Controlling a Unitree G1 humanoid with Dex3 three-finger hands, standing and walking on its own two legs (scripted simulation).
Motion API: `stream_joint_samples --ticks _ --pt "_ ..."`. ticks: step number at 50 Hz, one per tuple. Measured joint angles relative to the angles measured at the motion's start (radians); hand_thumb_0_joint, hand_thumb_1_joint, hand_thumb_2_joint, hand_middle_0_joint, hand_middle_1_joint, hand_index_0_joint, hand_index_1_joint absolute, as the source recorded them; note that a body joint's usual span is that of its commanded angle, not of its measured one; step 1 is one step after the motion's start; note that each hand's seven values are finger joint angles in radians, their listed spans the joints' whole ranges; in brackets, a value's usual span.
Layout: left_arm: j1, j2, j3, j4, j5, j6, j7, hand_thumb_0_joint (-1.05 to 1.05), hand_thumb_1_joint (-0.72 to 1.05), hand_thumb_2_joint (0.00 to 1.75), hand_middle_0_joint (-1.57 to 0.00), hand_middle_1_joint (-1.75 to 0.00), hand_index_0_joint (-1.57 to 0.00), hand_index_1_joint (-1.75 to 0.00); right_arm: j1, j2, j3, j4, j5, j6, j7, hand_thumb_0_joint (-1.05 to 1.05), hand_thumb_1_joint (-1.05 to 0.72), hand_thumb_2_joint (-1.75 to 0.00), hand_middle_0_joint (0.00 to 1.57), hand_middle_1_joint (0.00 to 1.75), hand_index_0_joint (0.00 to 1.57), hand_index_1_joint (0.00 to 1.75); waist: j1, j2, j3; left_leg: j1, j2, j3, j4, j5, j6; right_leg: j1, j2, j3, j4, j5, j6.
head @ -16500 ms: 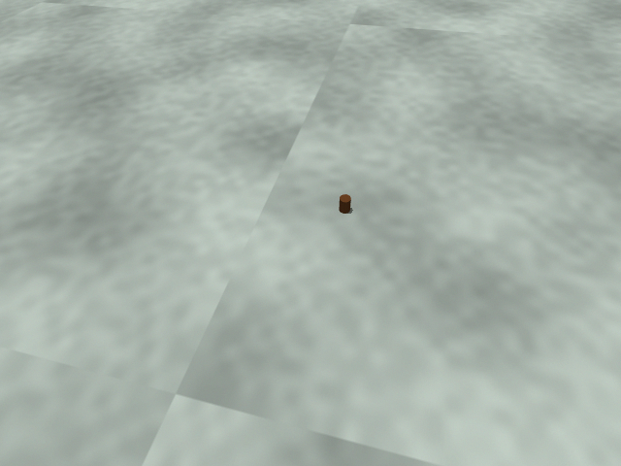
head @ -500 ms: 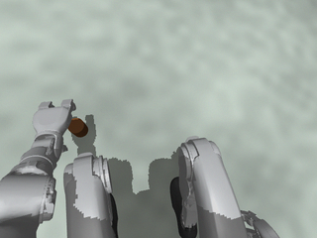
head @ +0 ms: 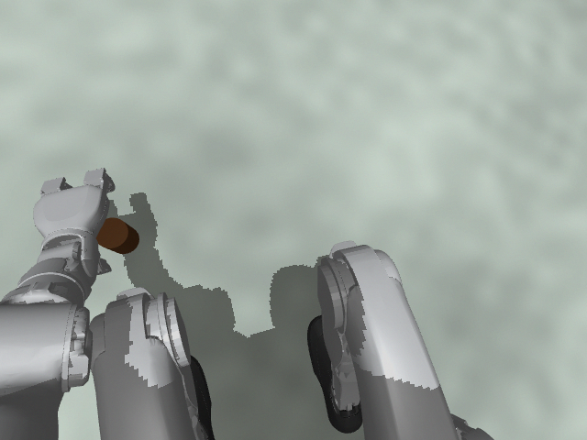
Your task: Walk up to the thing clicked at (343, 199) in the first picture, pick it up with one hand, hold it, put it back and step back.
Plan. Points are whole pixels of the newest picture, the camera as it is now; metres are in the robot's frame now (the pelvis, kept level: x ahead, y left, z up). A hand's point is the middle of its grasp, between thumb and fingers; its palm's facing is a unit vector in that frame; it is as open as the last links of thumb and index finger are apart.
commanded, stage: close in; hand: left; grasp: from above
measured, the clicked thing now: (118, 236) +0.44 +0.23 -0.28
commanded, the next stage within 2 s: rest palm in 0.06 s
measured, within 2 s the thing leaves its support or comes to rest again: neither
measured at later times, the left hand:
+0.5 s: hand (103, 233) +0.43 +0.23 -0.23, palm faces -0.47 -0.09 -0.88, open 14.0 cm
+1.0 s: hand (105, 233) +0.44 +0.23 -0.24, palm faces -0.45 -0.07 -0.89, open 14.3 cm
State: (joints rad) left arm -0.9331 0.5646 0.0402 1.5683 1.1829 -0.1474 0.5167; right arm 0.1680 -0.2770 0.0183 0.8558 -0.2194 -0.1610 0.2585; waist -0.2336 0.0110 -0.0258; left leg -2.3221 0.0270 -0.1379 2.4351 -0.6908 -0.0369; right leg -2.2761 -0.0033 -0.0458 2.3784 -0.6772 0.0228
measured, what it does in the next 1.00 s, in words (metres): stands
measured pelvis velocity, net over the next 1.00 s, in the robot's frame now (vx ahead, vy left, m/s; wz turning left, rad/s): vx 0.00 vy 0.01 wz -0.09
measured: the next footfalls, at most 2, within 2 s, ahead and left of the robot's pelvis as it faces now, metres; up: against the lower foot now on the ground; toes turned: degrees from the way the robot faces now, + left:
none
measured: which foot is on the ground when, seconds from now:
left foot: down 0.00-1.00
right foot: down 0.00-1.00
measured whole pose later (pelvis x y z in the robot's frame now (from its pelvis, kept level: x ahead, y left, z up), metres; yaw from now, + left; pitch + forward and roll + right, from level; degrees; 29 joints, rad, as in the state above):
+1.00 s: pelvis +0.00 +0.01 -0.02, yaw -5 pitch +29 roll -11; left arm -1.00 0.72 0.04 1.82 1.26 -0.18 0.75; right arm 0.09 -0.31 0.15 0.84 -0.33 -0.34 0.40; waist -0.32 -0.06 0.06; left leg -2.35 0.02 -0.24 2.54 -0.72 -0.04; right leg -2.26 0.02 -0.12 2.40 -0.67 0.05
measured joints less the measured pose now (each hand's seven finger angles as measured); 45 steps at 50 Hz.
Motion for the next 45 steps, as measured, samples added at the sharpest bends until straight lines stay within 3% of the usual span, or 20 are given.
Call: stream_joint_samples --ticks 7,14,18,24,34,45 --pt "0.0 0.006 -0.018 0.03 0.062 -0.066 0.062 0.0 -0.43 0.92 -0.19 -0.93 -0.19 -0.93 -0.022 -0.003 0.012 0.001 -0.012 -0.011 0.002 0.0 -0.92 -0.89 0.2 0.29 0.2 0.3 -0.001 -0.024 -0.006 -0.003 -0.006 -0.016 0.019 -0.006 -0.005 0.006 -0.002 -0.013 0.011 -0.006 -0.001" --pt "-0.039 0.025 0.008 0.122 0.106 -0.038 0.145 0.0 -0.45 0.94 -0.18 -0.91 -0.17 -0.92 -0.074 -0.009 0.028 -0.011 -0.043 -0.035 0.018 0.0 -0.92 -0.89 0.2 0.29 0.2 0.3 -0.035 -0.036 -0.004 -0.005 -0.008 -0.024 0.029 -0.007 -0.003 0.01 -0.001 -0.019 0.013 -0.006 0.002" --pt "-0.057 0.048 0.036 0.156 0.103 -0.026 0.156 0.0 -0.47 0.96 -0.17 -0.9 -0.15 -0.92 -0.089 -0.013 0.046 -0.019 -0.056 -0.051 0.031 0.0 -0.91 -0.9 0.2 0.29 0.2 0.3 -0.052 -0.04 0.015 -0.013 -0.007 -0.033 0.04 -0.005 -0.001 0.006 0.003 -0.026 0.015 0.0 0.006" --pt "-0.063 0.086 0.034 0.176 0.087 -0.032 0.151 0.0 -0.49 0.98 -0.16 -0.9 -0.13 -0.93 -0.078 -0.012 0.073 -0.014 -0.076 -0.071 0.056 0.0 -0.91 -0.9 0.2 0.29 0.19 0.3 -0.064 -0.049 0.05 -0.024 -0.008 -0.046 0.063 -0.008 0.0 0.001 0.007 -0.034 0.028 0.002 0.012" --pt "-0.048 0.118 -0.006 0.199 0.078 -0.069 0.184 0.0 -0.52 1.01 -0.12 -0.95 -0.09 -0.98 -0.048 -0.004 0.116 0.015 -0.101 -0.106 0.096 0.0 -0.92 -0.9 0.2 0.29 0.2 0.3 -0.067 -0.055 0.069 -0.029 -0.011 -0.074 0.096 -0.023 -0.004 0.007 0.013 -0.056 0.042 -0.004 0.015" --pt "-0.061 0.141 -0.002 0.239 0.09 -0.051 0.241 0.0 -0.56 1.04 -0.1 -0.99 -0.07 -1.01 -0.071 -0.017 0.133 -0.005 -0.112 -0.157 0.129 0.0 -0.92 -0.9 0.2 0.29 0.2 0.3 -0.086 -0.065 0.074 -0.025 -0.008 -0.094 0.105 -0.027 -0.002 0.017 0.022 -0.072 0.031 0.003 0.021"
